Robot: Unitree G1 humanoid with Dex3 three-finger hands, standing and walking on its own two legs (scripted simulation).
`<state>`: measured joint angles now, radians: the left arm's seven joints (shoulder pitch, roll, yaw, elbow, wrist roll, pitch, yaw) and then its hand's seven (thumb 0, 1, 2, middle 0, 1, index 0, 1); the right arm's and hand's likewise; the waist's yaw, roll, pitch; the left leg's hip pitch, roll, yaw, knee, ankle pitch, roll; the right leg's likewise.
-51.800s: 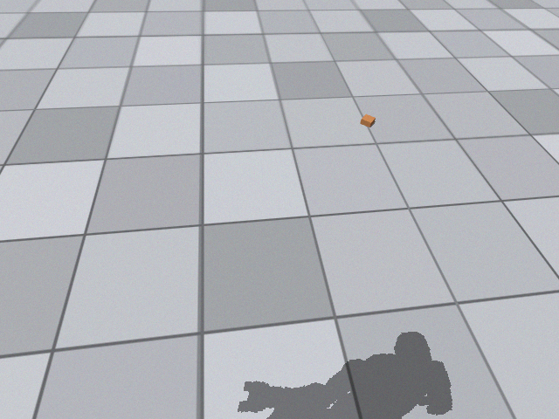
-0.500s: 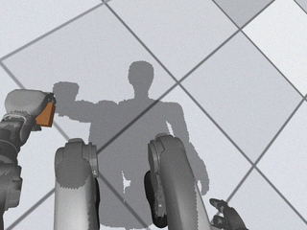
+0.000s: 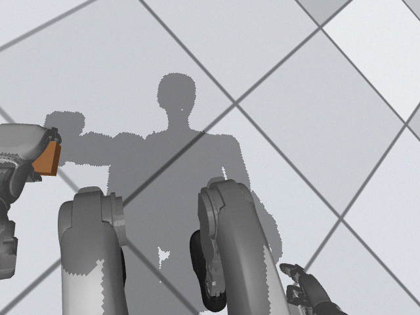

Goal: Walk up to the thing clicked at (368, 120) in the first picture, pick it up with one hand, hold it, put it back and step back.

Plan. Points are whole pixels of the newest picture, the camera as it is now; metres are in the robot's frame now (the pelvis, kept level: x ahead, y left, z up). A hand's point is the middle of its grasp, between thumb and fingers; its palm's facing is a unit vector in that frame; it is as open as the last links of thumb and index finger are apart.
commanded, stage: lower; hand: left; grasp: from above
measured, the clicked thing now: (38, 158) +0.40 +0.28 -0.22
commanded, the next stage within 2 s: rest in 0.06 s
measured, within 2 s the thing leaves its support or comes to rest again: rests again in 1.06 s
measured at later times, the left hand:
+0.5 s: hand (40, 163) +0.40 +0.28 -0.24, palm faces -0.51 -0.06 -0.86, open 9.2 cm
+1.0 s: hand (47, 161) +0.41 +0.28 -0.27, palm faces -0.47 -0.06 -0.88, open 9.2 cm
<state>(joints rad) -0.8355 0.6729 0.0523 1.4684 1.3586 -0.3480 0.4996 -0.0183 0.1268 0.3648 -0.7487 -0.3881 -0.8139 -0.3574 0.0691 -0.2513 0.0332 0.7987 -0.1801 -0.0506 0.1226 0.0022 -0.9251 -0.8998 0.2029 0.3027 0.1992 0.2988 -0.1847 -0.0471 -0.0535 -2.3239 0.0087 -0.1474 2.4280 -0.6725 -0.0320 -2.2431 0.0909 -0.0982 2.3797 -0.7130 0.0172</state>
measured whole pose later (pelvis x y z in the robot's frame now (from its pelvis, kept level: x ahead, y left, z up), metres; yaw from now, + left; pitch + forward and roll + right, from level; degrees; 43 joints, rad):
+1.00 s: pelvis +0.01 +0.01 -0.03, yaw -5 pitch +28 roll -10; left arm -0.83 0.78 0.11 1.64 1.35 -0.29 0.70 -0.02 0.15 0.34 -0.73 -0.38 -0.80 -0.35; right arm 0.00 -0.27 0.16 0.80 -0.31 -0.18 0.24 0.00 -0.91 -0.90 0.20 0.30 0.20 0.30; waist -0.27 -0.11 0.07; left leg -2.35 0.02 -0.23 2.57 -0.73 -0.03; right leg -2.25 0.12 -0.16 2.46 -0.73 0.03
